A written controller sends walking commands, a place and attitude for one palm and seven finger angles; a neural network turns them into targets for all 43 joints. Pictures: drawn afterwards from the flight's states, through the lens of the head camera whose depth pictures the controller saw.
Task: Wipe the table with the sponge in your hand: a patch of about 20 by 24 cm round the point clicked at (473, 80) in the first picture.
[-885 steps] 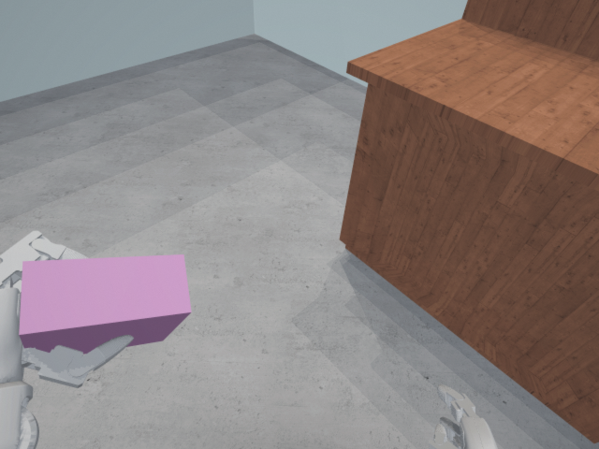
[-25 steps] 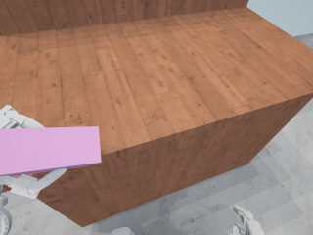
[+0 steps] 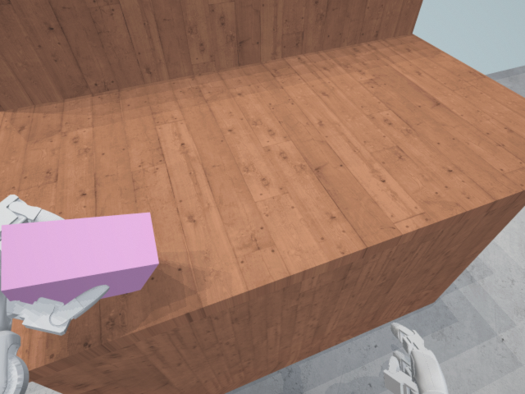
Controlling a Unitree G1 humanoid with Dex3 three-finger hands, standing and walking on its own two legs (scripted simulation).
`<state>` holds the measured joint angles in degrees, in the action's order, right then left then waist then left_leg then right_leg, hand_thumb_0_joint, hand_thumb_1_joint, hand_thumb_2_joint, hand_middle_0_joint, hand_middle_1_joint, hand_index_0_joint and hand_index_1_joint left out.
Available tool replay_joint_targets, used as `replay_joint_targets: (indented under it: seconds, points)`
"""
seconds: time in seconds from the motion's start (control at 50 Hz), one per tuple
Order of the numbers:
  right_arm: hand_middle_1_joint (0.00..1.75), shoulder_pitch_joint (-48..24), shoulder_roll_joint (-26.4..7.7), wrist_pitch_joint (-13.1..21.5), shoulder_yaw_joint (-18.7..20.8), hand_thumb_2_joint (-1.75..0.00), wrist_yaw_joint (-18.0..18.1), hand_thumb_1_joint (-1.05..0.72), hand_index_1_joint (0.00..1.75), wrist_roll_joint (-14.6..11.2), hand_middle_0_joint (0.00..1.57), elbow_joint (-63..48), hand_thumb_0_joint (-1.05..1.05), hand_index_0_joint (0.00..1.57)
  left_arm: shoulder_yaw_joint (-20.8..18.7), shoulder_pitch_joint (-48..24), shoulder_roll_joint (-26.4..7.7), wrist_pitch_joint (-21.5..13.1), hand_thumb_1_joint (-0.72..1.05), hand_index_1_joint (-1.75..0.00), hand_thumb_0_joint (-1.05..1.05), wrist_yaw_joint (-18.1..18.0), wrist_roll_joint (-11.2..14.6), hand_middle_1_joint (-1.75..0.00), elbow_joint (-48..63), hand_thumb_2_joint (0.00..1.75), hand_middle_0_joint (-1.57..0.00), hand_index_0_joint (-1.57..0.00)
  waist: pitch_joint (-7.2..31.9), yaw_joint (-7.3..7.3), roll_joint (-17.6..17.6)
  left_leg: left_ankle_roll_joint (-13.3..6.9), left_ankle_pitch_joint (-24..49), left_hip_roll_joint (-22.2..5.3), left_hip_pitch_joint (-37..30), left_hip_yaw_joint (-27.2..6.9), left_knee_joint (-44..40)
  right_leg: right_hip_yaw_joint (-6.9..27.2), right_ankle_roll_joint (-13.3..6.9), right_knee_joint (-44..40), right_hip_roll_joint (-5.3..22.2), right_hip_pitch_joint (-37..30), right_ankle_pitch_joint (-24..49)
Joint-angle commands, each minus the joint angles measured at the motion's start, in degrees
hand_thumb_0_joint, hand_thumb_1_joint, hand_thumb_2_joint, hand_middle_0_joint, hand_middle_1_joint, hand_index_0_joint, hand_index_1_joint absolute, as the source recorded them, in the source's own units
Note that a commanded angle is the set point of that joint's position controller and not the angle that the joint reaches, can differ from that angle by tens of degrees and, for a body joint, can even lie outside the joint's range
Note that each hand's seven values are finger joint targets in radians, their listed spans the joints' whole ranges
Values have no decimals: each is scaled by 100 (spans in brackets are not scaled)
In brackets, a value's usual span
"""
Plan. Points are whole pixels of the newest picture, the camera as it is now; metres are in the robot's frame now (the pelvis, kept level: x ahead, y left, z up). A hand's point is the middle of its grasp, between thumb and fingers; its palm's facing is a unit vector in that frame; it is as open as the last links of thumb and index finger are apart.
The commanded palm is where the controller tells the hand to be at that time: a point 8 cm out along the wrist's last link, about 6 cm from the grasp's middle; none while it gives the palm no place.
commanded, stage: come to a stop and stand still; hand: left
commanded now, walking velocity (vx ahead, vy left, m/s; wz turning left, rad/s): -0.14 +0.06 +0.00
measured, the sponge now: (106, 261) +0.23 +0.21 +0.15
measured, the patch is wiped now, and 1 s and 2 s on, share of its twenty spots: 0.00 0.00 0.00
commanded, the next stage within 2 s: look again from close up in 0.84 s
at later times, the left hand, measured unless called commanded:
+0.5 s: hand (11, 269) +0.20 +0.29 +0.17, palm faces +0.39 -0.86 -0.32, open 10.0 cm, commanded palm +0.15 +0.32 +0.18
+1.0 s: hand out of the picture +0.19 +0.30 +0.18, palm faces +0.46 -0.83 -0.33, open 10.0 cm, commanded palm +0.13 +0.32 +0.18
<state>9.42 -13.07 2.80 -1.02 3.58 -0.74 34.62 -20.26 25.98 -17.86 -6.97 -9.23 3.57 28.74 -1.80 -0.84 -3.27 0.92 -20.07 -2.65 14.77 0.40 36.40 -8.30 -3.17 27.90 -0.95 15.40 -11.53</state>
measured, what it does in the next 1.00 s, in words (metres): stands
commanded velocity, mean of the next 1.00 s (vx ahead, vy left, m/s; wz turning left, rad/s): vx -0.01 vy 0.00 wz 0.00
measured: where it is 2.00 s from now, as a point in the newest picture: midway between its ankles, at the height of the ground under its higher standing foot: outside the picture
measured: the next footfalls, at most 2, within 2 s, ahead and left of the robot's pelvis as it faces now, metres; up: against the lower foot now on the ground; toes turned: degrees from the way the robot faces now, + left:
none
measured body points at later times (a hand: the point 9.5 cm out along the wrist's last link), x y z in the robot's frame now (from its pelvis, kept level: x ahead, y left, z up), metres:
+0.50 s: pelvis -0.02 +0.05 +0.00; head +0.00 +0.07 +0.45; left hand +0.18 +0.34 +0.19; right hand +0.12 -0.19 -0.08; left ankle +0.00 +0.12 -0.73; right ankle +0.04 -0.09 -0.73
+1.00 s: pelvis -0.02 +0.04 +0.00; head +0.00 +0.05 +0.45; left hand +0.16 +0.34 +0.20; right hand +0.17 -0.17 -0.08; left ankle +0.00 +0.12 -0.73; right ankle +0.04 -0.09 -0.73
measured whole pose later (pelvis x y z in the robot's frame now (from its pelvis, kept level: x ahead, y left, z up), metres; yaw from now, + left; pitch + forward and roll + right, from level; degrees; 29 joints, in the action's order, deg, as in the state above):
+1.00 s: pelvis -0.02 +0.04 +0.00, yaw +2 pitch -1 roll +0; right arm 11.1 -10.3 9.8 -1.9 -2.4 -0.6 35.2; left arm -22.1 21.4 -23.2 -15.3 -7.7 5.9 24.2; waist -2.9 -1.8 2.2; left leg -2.4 -14.5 3.0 15.9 0.7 30.9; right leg -4.0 0.1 30.0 2.6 18.9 -10.5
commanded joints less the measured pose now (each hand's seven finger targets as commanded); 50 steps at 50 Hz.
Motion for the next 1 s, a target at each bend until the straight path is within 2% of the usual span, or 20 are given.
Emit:
replay_joint_targets:
  seconds: [0.0,0.06,0.1,0.16,0.18,0.2,0.22,0.24,0.26,0.28,0.36,0.4,0.44,0.46,0.48,0.54,0.6,0.72,0.82,0.98]
  points:
    - [30,-528,-385,237,136,-90,129,-90,30,10,20,-858,0,20,-533,-204,-1042,-312,10,-160,0,-134,-37,-160,1078,130,-120,-120,948,44,774,-38,867,9,41,-101,-657,1336,-75,-621,1345,-1035,2068]
    - [30,-556,-513,171,207,-90,171,-90,30,11,20,-970,0,20,-528,-164,-1075,-279,10,-160,0,-136,-16,-160,1228,130,-120,-120,874,2,377,-71,1646,-166,-177,-231,-1093,1086,170,-670,841,-737,966]
    - [30,-659,-510,163,163,-90,201,-90,30,17,20,-988,0,20,-492,-185,-1019,-310,10,-160,0,-148,-36,-160,1428,130,-120,-120,752,-12,-387,-205,1600,-517,126,-623,-1689,781,307,-382,501,-896,818]
    - [30,-472,-493,191,200,-90,195,-90,30,10,20,-1026,0,20,-468,-359,-1010,-290,10,-160,0,-139,-78,-160,1272,130,-120,-120,655,-22,-263,-137,1171,-407,560,-425,-1819,794,312,-471,394,-1262,860]
    - [30,502,-788,232,-922,-90,549,-90,30,-381,20,-1822,0,20,-1955,-6078,-5863,-1448,10,-160,0,-159,-206,-160,3418,130,-120,-120,-48,483,-1290,-398,859,-76,1587,-500,-1531,922,734,-154,83,-1025,-606]
    - [30,397,-148,579,55,-90,329,-90,30,-307,20,-1208,0,20,-1988,-3598,-2718,-964,10,-160,0,-85,-309,-160,132,130,-120,-120,616,18,-51,-283,324,-558,844,-419,-1172,875,410,-256,682,-129,-1228]
    - [30,-105,-431,592,-52,-90,49,-90,30,12,20,-995,0,20,-1449,-3032,-2363,-833,10,-160,0,-54,-305,-160,25,130,-120,-120,320,77,355,-222,72,-234,709,-193,-1382,883,295,-705,541,-138,-1184]
    - [30,-193,-858,607,135,-90,-16,-90,30,80,20,-1050,0,20,-1417,-2760,-2542,-872,10,-160,0,-50,-223,-160,-254,130,-120,-120,441,-85,175,-209,54,18,417,-47,-1038,1115,161,-886,525,49,-934]
    - [30,21,-869,674,222,-90,-98,-90,30,124,20,-1115,0,20,-1320,-2229,-2449,-993,10,-160,0,49,-118,-160,-429,130,-120,-120,731,-73,217,-199,24,144,425,-35,-791,1301,36,-891,688,12,-721]
    - [30,-216,-831,710,169,-90,-234,-90,30,119,20,-1062,0,20,-1031,-1475,-2043,-978,10,-160,0,139,-7,-160,-580,130,-120,-120,1063,-113,-142,-233,-114,104,160,2,-831,1287,-8,-680,680,51,-760]
    - [30,196,-790,974,218,-90,-603,-90,30,5,20,-1222,0,20,-354,13,-1258,-1224,10,-160,0,229,195,-160,558,130,-120,-120,944,-232,387,-258,296,91,289,-138,-824,1325,-57,-550,824,-23,-263]
    - [30,165,-818,1008,225,-90,-620,-90,30,0,20,-1142,0,20,-508,110,-1341,-1205,10,-160,0,142,200,-160,682,130,-120,-120,851,-191,596,-260,482,-96,292,-322,-1271,910,127,-250,558,-161,57]
    - [30,41,-873,1072,208,-90,-592,-90,30,58,20,-1059,0,20,-937,-374,-1810,-1289,10,-160,0,48,140,-160,836,130,-120,-120,662,-157,802,-229,274,-104,682,-436,-1394,864,205,-130,497,-247,98]
    - [30,20,-863,1079,202,-90,-566,-90,30,83,20,-985,0,20,-1037,-642,-1915,-1336,10,-160,0,25,108,-160,866,130,-120,-120,651,-123,688,-223,227,-105,765,-486,-1438,859,207,-44,491,-304,114]
    - [30,-112,-928,1026,202,-90,-521,-90,30,86,20,-970,0,20,-1384,-1199,-2434,-1358,10,-160,0,-53,61,-160,1134,130,-120,-120,775,-73,243,-263,88,-172,790,-623,-1627,843,241,254,400,-476,76]
    - [30,47,-828,1047,261,-90,-500,-90,30,84,20,-701,0,20,-813,-1606,-1730,-1360,10,-160,0,-32,21,-160,256,130,-120,-120,516,-53,-495,-46,438,-339,864,-713,-1830,659,251,487,455,-351,64]
    - [30,123,-804,1053,309,-90,-574,-90,30,85,20,-650,0,20,-481,-1741,-1504,-1354,10,-160,0,56,-28,-160,384,130,-120,-120,531,-20,-1013,69,1280,-446,369,-820,-1800,630,234,905,460,76,-449]
    - [30,-46,-697,1047,302,-90,-713,-90,30,25,20,-720,0,20,-571,-1054,-1537,-1277,10,-160,0,93,61,-160,1158,130,-120,-120,868,-86,40,113,2347,-390,146,-736,-1332,674,216,452,497,-303,174]
    - [30,-99,-687,1003,342,-90,-632,-90,30,-6,20,-726,0,20,-842,-847,-1574,-1227,10,-160,0,78,145,-160,783,130,-120,-120,644,-50,-198,112,843,-315,671,-772,-1666,718,208,366,518,-526,198]
    - [30,-300,-615,1045,300,-90,-481,-90,30,-107,20,-735,0,20,-620,-877,-1381,-1066,10,-160,0,114,326,-160,676,130,-120,-120,826,-3,94,-25,802,-22,126,-600,-1348,1123,129,-232,731,-366,453]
